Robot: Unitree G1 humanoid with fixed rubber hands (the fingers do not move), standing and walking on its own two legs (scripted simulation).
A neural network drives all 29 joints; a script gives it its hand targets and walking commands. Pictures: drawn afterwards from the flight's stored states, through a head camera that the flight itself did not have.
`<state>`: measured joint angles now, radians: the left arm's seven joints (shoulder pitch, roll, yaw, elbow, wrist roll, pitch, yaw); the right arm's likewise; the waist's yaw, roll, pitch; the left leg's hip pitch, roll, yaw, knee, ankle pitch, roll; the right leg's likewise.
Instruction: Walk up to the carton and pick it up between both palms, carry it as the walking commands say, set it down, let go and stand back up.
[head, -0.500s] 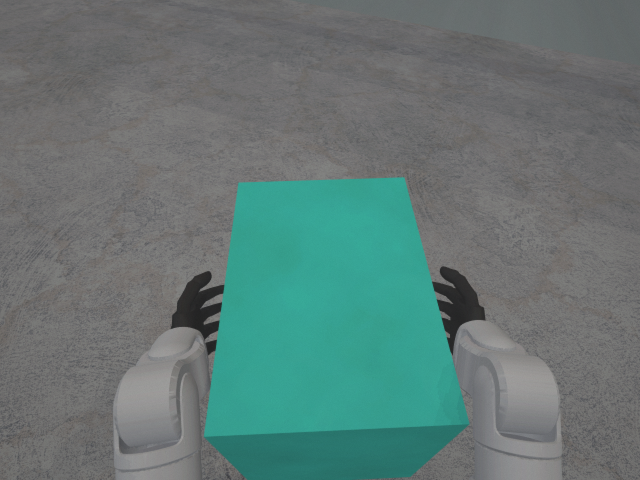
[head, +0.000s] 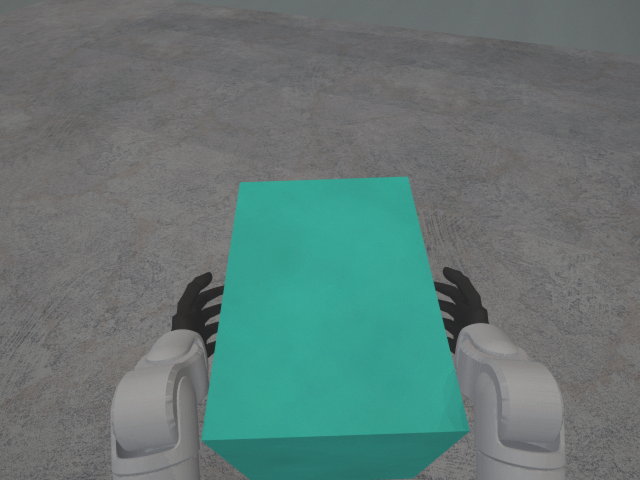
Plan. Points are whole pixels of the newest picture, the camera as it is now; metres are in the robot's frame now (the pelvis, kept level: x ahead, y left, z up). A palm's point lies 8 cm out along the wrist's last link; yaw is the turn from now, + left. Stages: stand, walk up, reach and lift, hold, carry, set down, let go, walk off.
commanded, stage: carry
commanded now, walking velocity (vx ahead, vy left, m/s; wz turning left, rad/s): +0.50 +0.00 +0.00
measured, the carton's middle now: (329, 335) +0.31 +0.00 +0.03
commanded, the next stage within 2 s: none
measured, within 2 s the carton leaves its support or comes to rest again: neither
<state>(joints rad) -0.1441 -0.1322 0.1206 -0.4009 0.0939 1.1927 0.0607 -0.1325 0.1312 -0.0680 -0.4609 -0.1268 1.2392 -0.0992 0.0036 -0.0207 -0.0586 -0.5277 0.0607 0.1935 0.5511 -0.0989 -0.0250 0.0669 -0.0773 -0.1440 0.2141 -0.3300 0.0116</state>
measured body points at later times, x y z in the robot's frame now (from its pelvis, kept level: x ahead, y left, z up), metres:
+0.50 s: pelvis +0.34 +0.01 -0.01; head +0.35 +0.02 +0.44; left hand +0.62 +0.17 +0.08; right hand +0.62 -0.14 +0.08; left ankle +0.18 +0.11 -0.74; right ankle +0.46 -0.11 -0.72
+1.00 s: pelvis +0.68 +0.01 -0.01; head +0.68 +0.00 +0.44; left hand +0.96 +0.16 +0.08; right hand +0.95 -0.15 +0.08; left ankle +0.81 +0.11 -0.73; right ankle +0.50 -0.09 -0.74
